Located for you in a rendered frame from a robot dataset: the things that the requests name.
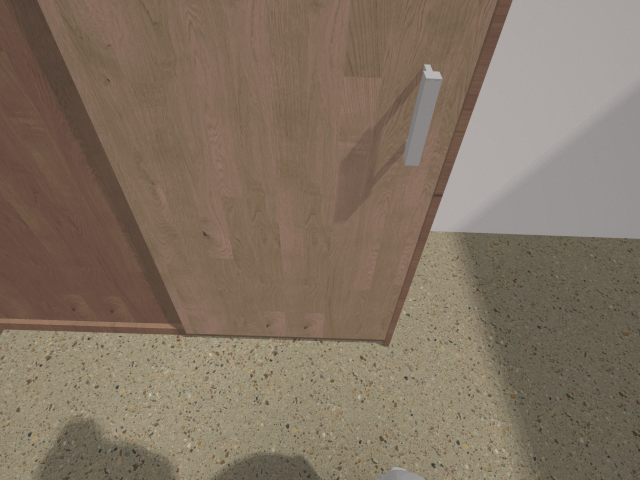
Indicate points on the wardrobe door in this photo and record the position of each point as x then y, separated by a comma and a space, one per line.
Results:
260, 143
70, 247

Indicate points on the handle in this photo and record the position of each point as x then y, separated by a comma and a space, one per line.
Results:
423, 112

